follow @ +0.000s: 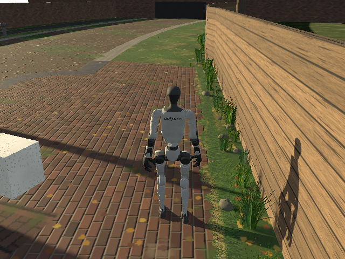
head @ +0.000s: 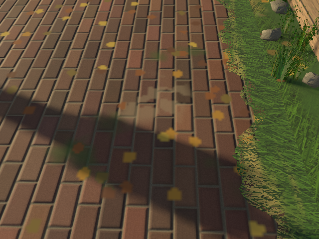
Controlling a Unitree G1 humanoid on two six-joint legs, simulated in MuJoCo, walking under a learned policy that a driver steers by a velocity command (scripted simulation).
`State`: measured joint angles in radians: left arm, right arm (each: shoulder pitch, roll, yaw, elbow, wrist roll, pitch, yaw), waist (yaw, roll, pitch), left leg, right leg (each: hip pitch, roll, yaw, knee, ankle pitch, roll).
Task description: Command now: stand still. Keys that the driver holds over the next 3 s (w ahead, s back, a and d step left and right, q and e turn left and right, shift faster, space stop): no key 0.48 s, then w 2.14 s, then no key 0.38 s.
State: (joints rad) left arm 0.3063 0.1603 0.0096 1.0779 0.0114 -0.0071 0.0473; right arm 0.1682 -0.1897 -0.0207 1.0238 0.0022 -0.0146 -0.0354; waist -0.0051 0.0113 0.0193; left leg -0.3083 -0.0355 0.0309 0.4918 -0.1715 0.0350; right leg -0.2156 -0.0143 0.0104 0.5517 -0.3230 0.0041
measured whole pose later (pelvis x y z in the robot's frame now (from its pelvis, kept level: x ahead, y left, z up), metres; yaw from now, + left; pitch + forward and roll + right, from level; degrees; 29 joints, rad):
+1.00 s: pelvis +0.17 +0.05 +0.01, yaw +1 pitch +0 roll +0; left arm 0.22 0.25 0.07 0.96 -0.03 -0.10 0.01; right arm 0.38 -0.18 -0.03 1.11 0.00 -0.11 0.02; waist -0.04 -0.03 -0.01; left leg -0.09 -0.04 0.07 0.31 -0.23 0.06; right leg -0.58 -0.10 0.00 1.12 -0.19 -0.07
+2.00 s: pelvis +0.74 +0.08 +0.00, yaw +1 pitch +2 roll -1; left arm 0.31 0.26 0.05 1.01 -0.03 -0.10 0.00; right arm 0.13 -0.24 -0.06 0.91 0.01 -0.11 0.03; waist 0.01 -0.02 0.03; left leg -0.40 -0.01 0.06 0.51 -0.15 0.06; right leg -0.34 -0.02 0.03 1.16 -0.41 -0.05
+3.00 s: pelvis +1.24 +0.06 +0.00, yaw +1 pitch +2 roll -2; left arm 0.24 0.25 0.04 1.02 0.00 -0.06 0.01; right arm 0.07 -0.22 -0.05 0.92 -0.02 -0.07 0.00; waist 0.04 0.00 0.02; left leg -0.44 0.02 0.02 0.50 -0.08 0.03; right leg -0.17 0.03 -0.03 0.62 -0.44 -0.01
